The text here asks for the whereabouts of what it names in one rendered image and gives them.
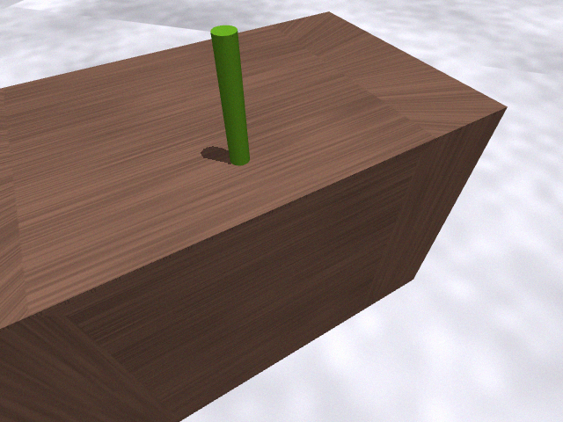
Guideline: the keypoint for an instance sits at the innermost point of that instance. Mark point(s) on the can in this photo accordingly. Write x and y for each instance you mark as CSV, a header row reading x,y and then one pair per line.
x,y
229,75

